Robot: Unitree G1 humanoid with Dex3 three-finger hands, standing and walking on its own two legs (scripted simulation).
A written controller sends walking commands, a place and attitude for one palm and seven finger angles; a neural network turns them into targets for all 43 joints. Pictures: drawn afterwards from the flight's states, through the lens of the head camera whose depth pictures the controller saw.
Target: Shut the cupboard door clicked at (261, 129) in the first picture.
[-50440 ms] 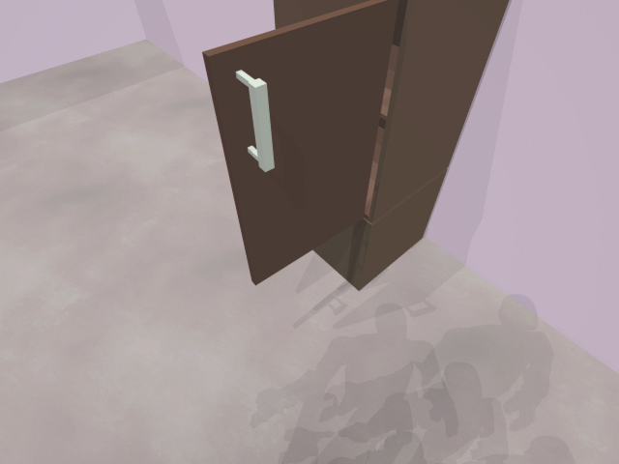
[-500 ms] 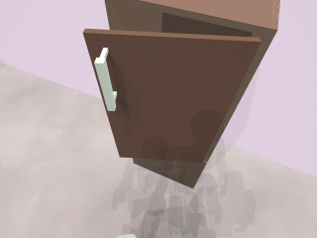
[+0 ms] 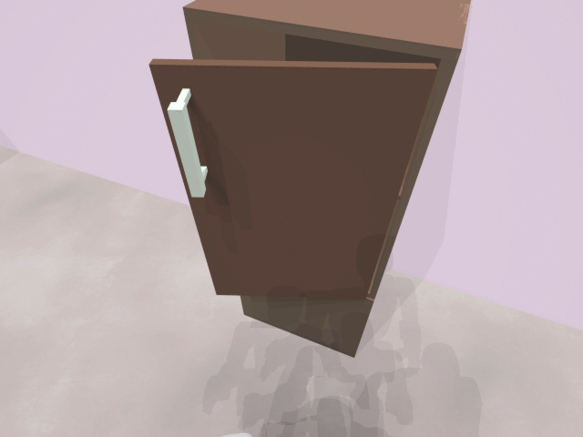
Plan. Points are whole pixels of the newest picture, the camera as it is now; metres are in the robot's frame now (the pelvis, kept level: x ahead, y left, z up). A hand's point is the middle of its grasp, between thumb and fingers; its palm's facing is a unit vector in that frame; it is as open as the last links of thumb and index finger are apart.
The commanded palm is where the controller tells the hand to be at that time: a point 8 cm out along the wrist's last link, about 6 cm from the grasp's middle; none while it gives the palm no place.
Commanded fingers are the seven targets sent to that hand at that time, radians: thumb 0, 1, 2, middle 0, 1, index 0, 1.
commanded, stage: come to a stop and stand still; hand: left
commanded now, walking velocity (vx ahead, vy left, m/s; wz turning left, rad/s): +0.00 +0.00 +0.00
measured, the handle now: (192, 145) +0.48 +0.18 +0.16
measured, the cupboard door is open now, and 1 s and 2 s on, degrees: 21 21 21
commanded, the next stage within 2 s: look again from close up in 0.24 s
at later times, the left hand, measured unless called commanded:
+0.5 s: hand out of the picture -0.01 +0.18 -0.15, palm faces +0.01 -0.98 -0.22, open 7.4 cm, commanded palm none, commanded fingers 0.00 0.90 0.90 -0.20 -0.30 -0.20 -0.30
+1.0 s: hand (152, 428) +0.15 +0.20 -0.07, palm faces +0.23 -0.95 -0.22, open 7.4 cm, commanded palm +0.12 +0.24 -0.03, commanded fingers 0.00 0.90 0.90 -0.29 -0.40 -0.29 -0.40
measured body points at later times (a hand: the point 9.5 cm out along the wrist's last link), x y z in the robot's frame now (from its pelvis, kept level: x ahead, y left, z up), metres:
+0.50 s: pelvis -0.01 -0.01 +0.02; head +0.00 -0.01 +0.47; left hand -0.01 +0.23 -0.14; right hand -0.01 -0.24 -0.14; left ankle +0.07 +0.10 -0.71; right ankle +0.00 -0.15 -0.71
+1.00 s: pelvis +0.03 -0.02 +0.02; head +0.04 -0.01 +0.47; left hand +0.14 +0.25 -0.06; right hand +0.12 -0.27 -0.10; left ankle +0.07 +0.10 -0.71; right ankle +0.00 -0.14 -0.71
